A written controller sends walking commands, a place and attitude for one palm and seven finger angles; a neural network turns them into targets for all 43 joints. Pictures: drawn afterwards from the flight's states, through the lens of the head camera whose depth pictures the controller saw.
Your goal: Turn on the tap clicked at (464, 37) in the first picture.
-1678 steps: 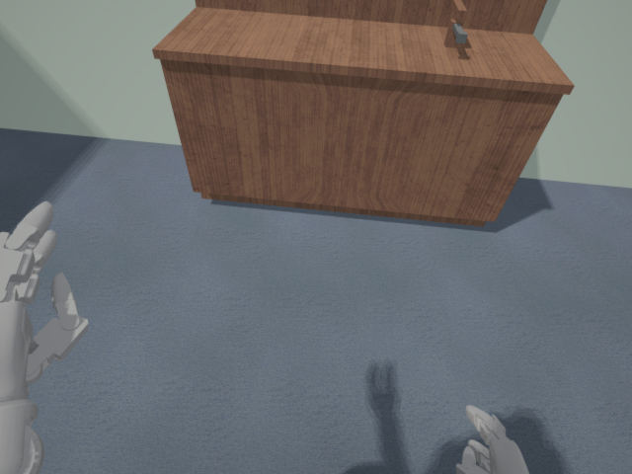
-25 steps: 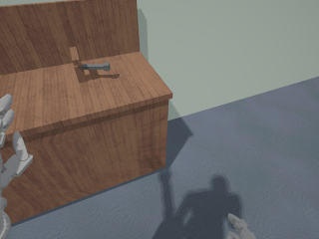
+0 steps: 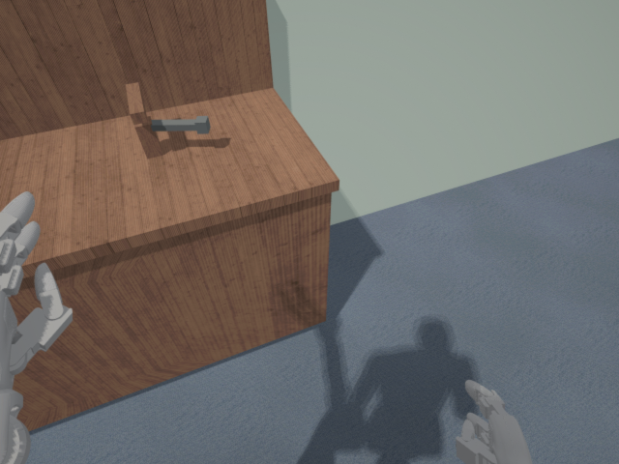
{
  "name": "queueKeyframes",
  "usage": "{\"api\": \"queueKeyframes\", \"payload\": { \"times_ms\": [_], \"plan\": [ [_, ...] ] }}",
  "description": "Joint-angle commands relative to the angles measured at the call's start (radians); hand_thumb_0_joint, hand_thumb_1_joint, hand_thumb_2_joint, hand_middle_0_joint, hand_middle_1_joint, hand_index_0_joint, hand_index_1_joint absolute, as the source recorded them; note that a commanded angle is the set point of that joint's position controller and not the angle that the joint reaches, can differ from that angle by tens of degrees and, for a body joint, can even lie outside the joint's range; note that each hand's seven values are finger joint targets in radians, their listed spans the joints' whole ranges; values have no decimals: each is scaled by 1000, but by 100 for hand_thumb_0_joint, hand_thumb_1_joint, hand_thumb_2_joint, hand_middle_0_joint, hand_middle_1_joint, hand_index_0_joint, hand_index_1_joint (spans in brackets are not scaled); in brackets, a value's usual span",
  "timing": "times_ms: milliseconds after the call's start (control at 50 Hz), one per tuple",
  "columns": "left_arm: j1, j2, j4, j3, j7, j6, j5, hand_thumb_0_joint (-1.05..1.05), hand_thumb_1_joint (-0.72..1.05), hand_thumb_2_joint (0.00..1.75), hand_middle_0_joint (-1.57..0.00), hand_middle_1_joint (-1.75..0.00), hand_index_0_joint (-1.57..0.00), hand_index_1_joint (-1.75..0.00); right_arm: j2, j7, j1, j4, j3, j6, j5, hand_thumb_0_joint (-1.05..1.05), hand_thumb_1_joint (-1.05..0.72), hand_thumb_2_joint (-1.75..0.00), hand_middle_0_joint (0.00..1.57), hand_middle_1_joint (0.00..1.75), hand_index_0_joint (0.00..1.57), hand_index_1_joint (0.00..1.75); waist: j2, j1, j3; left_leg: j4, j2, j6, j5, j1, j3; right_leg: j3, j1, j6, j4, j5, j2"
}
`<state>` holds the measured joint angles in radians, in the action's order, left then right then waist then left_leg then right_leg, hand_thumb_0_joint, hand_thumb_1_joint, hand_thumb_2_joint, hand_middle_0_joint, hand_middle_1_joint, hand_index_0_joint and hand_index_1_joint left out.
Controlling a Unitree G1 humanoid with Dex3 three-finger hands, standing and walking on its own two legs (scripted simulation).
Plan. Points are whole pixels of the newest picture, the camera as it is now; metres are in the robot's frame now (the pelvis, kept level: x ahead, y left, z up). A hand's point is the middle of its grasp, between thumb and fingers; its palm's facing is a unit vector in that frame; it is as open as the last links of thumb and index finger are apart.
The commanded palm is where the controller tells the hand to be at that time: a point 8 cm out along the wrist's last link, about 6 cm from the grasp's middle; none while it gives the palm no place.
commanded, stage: take the last steps up to it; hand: left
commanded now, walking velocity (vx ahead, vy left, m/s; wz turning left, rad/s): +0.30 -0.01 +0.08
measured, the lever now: (202, 124) +0.77 +0.29 +0.03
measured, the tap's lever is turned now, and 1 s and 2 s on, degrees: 68 68 68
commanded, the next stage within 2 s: come to a stop and stand still in 0.98 s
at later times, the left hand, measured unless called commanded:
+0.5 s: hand (132, 253) +0.30 +0.22 +0.16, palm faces +0.40 -0.81 -0.42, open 7.4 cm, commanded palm +0.25 +0.26 +0.18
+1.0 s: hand (183, 176) +0.42 +0.20 +0.17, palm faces +0.46 -0.77 -0.45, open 7.4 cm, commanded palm +0.36 +0.24 +0.18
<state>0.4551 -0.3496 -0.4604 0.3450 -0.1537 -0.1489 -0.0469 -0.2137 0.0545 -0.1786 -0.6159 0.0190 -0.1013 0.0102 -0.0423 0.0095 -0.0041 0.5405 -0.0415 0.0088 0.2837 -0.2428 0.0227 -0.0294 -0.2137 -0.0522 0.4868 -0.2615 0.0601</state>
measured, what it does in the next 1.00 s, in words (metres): walks ahead: right foot, then left foot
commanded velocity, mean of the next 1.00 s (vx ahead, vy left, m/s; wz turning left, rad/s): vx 0.25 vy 0.00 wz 0.05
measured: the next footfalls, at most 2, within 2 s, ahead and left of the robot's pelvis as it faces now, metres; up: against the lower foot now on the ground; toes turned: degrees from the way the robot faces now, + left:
right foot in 0.36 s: +0.13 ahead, -0.10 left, +0.00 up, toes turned -2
left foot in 0.68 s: +0.25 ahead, +0.12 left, +0.00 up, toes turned +9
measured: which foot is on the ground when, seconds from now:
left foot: down 0.00-0.38, up 0.40-0.66, down 0.68-0.92, up 0.94-1.00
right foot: down 0.00-0.18, up 0.20-0.34, down 0.36-0.68, up 0.70-0.90, down 0.92-1.00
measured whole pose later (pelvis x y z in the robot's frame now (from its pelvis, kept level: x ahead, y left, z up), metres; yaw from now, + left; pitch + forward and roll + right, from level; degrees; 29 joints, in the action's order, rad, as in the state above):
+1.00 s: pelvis +0.22 -0.05 -0.01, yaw +3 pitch -1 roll +1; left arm 0.46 -0.36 -0.50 0.34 -0.14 -0.13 -0.05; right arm -0.17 0.05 -0.20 -0.64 -0.02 -0.10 0.02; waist -0.07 0.03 -0.03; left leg 0.95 -0.06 0.01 0.47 -0.39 0.03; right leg -0.09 -0.30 -0.05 0.67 -0.35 -0.02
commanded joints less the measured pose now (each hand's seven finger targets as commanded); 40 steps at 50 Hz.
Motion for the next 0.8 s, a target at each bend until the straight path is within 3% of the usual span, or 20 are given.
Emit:
{"api": "queueKeyframes", "payload": {
  "times_ms": [0,80,140,180,240,320,340,360,380,420,460,500,600,620,640,660,680,700,740,780],
  "plan": [
    [-77,-171,-156,79,-14,-18,-12,0,90,90,-20,-30,-20,-30,-94,14,78,153,33,-25,9,0,-90,-90,20,30,20,30,167,-14,107,33,5,-39,43,-68,16,266,102,-42,-133,55,-234],
    [-151,-205,-235,98,-23,-22,-5,0,90,90,-20,-30,-20,-30,-98,29,99,161,22,-18,1,0,-90,-90,20,30,20,30,38,-16,59,-46,-33,-77,4,23,-44,193,-2,-39,-39,-29,-181],
    [-198,-205,-284,100,-36,-29,11,0,90,90,-20,-30,-20,-30,-103,37,87,151,15,-25,-1,0,-90,-90,20,30,20,30,-214,-25,38,-164,-191,-165,-60,159,-322,11,-200,32,222,-58,-49],
    [-216,-195,-262,82,-37,-26,20,0,90,90,-20,-30,-20,-30,-95,28,59,138,15,-42,-8,0,-90,-90,20,30,20,30,-254,-40,-13,-233,-273,-232,-138,216,-467,20,-360,42,371,-273,-43],
    [-149,-189,-228,89,-31,-23,16,0,90,90,-20,-30,-20,-30,-104,10,36,132,24,-59,-3,0,-90,-90,20,30,20,30,-164,-27,14,-163,-255,-219,-288,247,-370,21,-348,41,294,-248,-70],
    [22,-164,-131,110,-20,-15,-2,0,90,90,-20,-30,-20,-30,-112,3,61,145,24,-47,0,0,-90,-90,20,30,20,30,-88,9,85,38,-118,-117,-182,-58,-83,-76,136,29,-41,-8,-22],
    [34,-170,-123,110,-17,-16,0,0,90,90,-20,-30,-20,-30,-103,2,60,145,28,-41,-2,0,-90,-90,20,30,20,30,82,17,119,263,-62,-91,-116,-222,-6,85,311,-22,-90,16,-121],
    [-1,-194,-140,125,-13,-21,-6,0,90,90,-20,-30,-20,-30,-85,-1,57,153,35,-33,5,0,-90,-90,20,30,20,30,347,-4,146,530,42,-44,129,-389,70,477,379,-114,-178,52,-348],
    [-33,-206,-173,138,-6,-36,-17,0,90,90,-20,-30,-20,-30,-103,-4,65,160,42,-36,10,0,-90,-90,20,30,20,30,324,-5,126,694,45,-26,263,-460,-22,578,328,-153,-219,69,-431],
    [-15,-210,-155,142,9,-48,-16,0,90,90,-20,-30,-20,-30,-108,-9,50,136,51,-36,15,0,-90,-90,20,30,20,30,154,-16,14,686,-30,-11,228,-445,-96,492,173,-168,-218,89,-419],
    [-51,-210,-189,138,5,-78,0,0,90,90,-20,-30,-20,-30,-78,-2,76,127,23,-21,3,0,-90,-90,20,30,20,30,87,-22,-23,565,-60,-6,146,-375,-48,324,101,-155,-188,305,-368],
    [-120,-213,-214,136,-9,-90,3,0,90,90,-20,-30,-20,-30,-60,5,84,124,11,-23,-7,0,-90,-90,20,30,20,30,129,-26,33,357,-51,-14,70,-243,37,156,86,-119,-152,383,-309],
    [-156,-193,-262,104,-27,-74,-8,0,90,90,-20,-30,-20,-30,-75,17,89,141,33,-55,-12,0,-90,-90,20,30,20,30,90,-3,82,27,32,-32,-101,48,163,93,58,-75,-46,268,-255],
    [-136,-187,-268,101,-28,-73,-11,0,90,90,-20,-30,-20,-30,-90,20,77,143,44,-55,-8,0,-90,-90,20,30,20,30,30,-16,101,-27,22,-45,-120,151,119,66,7,-54,64,249,-229],
    [-111,-187,-286,113,-30,-75,-15,0,90,90,-20,-30,-20,-30,-109,20,66,151,50,-51,-3,0,-90,-90,20,30,20,30,-96,-25,143,-86,-66,-101,-114,295,-35,26,-114,-10,240,162,-166],
    [-97,-176,-285,118,-33,-76,-15,0,90,90,-20,-30,-20,-30,-128,15,71,153,53,-42,0,0,-90,-90,20,30,20,30,-297,-29,169,-164,-270,-199,-119,417,-341,-45,-313,47,452,-218,-56],
    [-106,-200,-257,129,-36,-76,-7,0,90,90,-20,-30,-20,-30,-99,11,77,163,36,-45,8,0,-90,-90,20,30,20,30,-261,-22,115,-261,-355,-273,-57,313,-511,22,-351,41,624,-347,-34],
    [-143,-214,-225,151,-31,-82,-9,0,90,90,-20,-30,-20,-30,-106,6,75,159,42,-53,13,0,-90,-90,20,30,20,30,-145,-14,39,-293,-358,-282,-61,214,-514,76,-394,39,652,-306,-67],
    [-164,-240,-262,160,-18,-63,-1,0,90,90,-20,-30,-20,-30,-83,5,83,144,33,-60,8,0,-90,-90,20,30,20,30,-166,-18,22,-260,-346,-274,-44,138,-435,93,-393,51,616,-278,-136],
    [-79,-211,-248,154,-15,-54,-2,0,90,90,-20,-30,-20,-30,-83,0,91,142,33,-65,12,0,-90,-90,20,30,20,30,-172,1,47,-216,-282,-214,-42,43,-247,64,-251,48,413,-218,-149]
  ]
}}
